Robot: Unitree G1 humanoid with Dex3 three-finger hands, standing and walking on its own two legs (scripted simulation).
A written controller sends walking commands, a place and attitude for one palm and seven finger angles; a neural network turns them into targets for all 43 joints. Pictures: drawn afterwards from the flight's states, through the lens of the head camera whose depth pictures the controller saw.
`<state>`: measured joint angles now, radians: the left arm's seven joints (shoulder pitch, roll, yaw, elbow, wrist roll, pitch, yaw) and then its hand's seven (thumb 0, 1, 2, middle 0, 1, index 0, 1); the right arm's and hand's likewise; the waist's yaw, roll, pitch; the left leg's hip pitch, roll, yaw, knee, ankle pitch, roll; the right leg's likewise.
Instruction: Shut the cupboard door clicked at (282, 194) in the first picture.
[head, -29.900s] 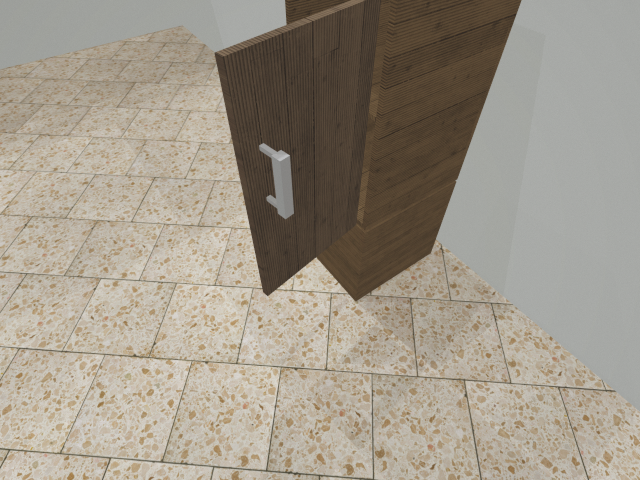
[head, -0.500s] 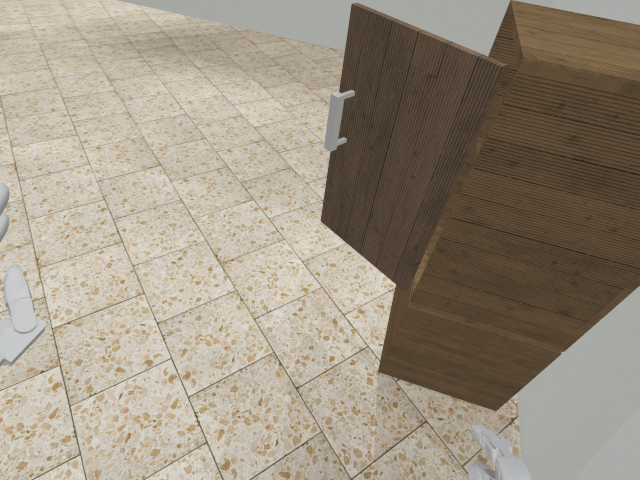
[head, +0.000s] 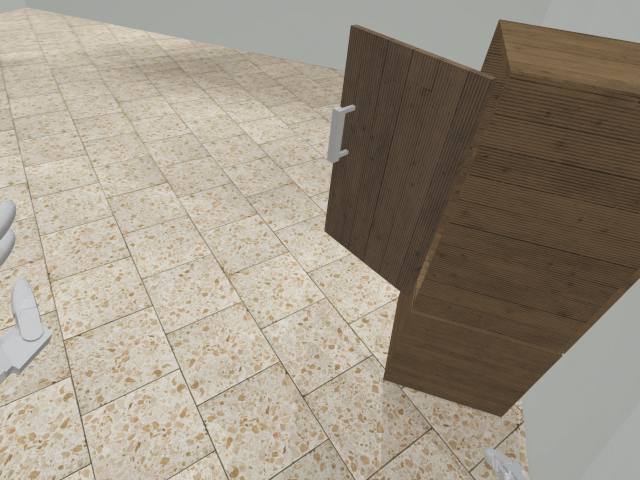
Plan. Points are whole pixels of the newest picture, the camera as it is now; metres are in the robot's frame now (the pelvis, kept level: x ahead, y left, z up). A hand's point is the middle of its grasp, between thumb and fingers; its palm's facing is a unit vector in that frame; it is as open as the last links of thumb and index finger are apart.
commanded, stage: let the arm hang, fingers relaxed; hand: left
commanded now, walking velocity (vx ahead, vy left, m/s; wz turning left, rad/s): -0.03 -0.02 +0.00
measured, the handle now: (341, 133) +0.88 +0.00 +0.03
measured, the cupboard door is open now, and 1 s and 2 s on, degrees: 59 59 59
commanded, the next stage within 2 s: look to check the result in 1.20 s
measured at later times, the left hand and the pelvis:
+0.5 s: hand out of the picture +0.06 +0.19 -0.17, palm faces +0.02 -0.99 -0.15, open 6.9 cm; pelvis -0.01 +0.01 +0.00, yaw +1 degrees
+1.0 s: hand out of the picture -0.01 +0.18 -0.17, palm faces +0.01 -0.99 -0.17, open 7.4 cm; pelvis +0.01 +0.02 +0.01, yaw -1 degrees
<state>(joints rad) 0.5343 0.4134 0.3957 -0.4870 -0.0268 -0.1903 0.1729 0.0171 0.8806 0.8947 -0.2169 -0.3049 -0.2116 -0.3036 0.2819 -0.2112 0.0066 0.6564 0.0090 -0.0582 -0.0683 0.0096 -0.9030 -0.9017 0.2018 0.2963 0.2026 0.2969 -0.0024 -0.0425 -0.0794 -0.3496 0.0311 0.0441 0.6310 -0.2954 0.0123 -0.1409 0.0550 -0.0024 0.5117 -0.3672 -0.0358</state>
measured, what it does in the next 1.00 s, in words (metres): stands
